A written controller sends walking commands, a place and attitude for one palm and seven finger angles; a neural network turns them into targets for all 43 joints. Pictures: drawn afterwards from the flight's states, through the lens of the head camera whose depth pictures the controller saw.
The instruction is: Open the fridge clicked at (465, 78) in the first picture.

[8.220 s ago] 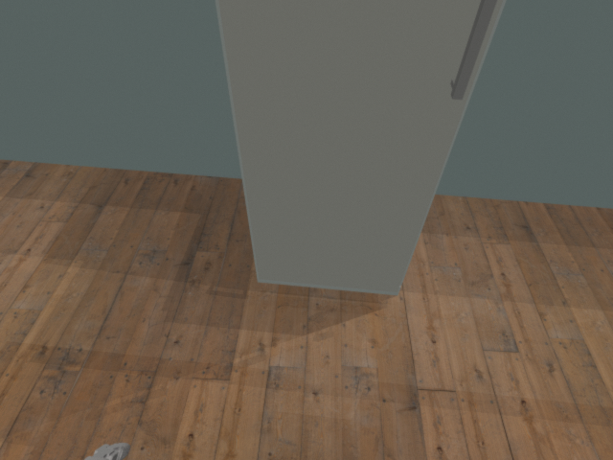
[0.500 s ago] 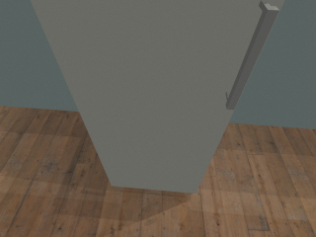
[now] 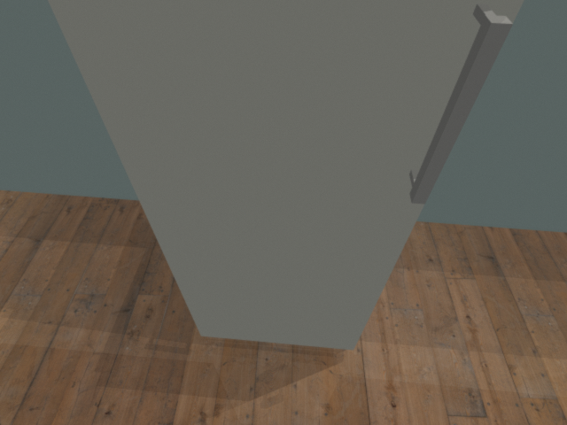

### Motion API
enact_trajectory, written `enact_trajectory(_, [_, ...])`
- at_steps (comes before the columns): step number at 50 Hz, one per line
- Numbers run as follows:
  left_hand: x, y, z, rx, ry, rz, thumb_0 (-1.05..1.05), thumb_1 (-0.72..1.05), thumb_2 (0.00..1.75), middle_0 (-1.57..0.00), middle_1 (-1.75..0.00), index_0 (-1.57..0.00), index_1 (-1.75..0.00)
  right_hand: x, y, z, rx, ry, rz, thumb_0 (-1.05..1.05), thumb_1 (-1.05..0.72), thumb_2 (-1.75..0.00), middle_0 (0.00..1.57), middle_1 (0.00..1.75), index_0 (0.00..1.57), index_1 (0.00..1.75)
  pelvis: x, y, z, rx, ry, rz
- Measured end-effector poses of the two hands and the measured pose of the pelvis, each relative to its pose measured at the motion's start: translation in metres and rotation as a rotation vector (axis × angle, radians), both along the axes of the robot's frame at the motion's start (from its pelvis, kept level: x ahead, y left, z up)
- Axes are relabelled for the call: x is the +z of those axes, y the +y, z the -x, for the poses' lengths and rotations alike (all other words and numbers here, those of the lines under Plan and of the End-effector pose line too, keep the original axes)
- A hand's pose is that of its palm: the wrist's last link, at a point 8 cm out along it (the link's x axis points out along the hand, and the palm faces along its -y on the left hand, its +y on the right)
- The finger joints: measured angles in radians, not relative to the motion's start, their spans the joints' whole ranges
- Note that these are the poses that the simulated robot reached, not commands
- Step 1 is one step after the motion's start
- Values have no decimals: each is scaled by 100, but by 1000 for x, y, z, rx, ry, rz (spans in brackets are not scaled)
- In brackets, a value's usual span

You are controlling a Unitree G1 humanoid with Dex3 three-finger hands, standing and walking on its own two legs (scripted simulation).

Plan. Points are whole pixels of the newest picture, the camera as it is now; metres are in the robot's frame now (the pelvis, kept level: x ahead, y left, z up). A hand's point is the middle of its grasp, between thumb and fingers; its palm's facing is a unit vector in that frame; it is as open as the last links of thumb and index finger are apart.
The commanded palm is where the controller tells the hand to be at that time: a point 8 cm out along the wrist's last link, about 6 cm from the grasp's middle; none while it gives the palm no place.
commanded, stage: look again from close up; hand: right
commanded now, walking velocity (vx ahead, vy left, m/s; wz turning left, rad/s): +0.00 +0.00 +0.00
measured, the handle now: (445, 119) +0.44 -0.17 +0.23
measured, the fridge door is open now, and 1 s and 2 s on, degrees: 0 0 0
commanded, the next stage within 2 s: raise the hand to about handle height in 0.44 s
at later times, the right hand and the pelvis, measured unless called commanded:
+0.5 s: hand out of the picture +0.02 -0.17 -0.18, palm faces +0.01 +0.98 -0.20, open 7.3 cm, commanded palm none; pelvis +0.00 +0.01 +0.00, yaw +0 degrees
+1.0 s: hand out of the picture +0.12 -0.20 -0.01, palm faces +0.18 +0.98 -0.02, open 8.8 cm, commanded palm +0.12 -0.25 +0.02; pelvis -0.04 +0.02 -0.05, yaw -5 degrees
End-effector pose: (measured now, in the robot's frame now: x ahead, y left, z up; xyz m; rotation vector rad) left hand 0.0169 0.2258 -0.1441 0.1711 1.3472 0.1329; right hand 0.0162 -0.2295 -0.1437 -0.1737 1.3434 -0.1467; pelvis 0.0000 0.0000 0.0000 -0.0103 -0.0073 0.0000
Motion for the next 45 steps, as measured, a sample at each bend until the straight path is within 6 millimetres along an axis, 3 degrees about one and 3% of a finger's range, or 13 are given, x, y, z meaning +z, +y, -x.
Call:
enact_trajectory(28, [2, 8, 4, 5, 11, -7, 1, 90, 90, -20, -30, -20, -30, -1, 8, 7, -6, 9, -2, 0, -91, -90, 20, 30, 20, 30, 1, 6, 1, -3, 1, -7])
enact_trajectory(29, [3, 9, 0, 10, -24, -11, 1, 90, 90, -20, -30, -20, -30, 5, 6, -1, -63, -44, -6, 1, -91, -90, 20, 30, 20, 30, 0, 6, 3, -9, 1, -8])
enact_trajectory(31, [11, 11, -14, -10, -161, -37, 1, 90, 90, -20, -30, -20, -30, 39, -4, -41, -126, -326, 29, 1, -91, -89, 20, 30, 21, 30, -2, 6, 5, -17, -5, 0])
enact_trajectory(35, [25, 17, -59, -46, -450, -47, 1, 90, 90, -20, -30, -20, -30, 130, -10, -119, -110, -919, 59, 2, -88, -88, 20, 33, 21, 33, -9, 6, 13, -60, 14, 0])
enact_trajectory(38, [38, 23, -96, -76, -627, -47, 2, 90, 90, -20, -30, -20, -30, 173, -5, -146, -21, -1261, -4, 1, -83, -86, 20, 35, 21, 36, -19, 9, 22, -53, 63, 1])
enact_trajectory(41, [53, 30, -129, -114, -772, -51, 2, 90, 90, -20, -30, -20, -30, 175, 4, -141, 118, -1409, -97, 0, -77, -84, 20, 39, 21, 39, -34, 14, 32, -44, 95, 3])
enact_trajectory(45, [74, 34, -159, -168, -900, -79, 2, 90, 90, -20, -30, -20, -30, 144, 1, -108, 130, -1304, -163, 0, -68, -80, 21, 44, 22, 45, -47, 19, 40, -50, 109, 2])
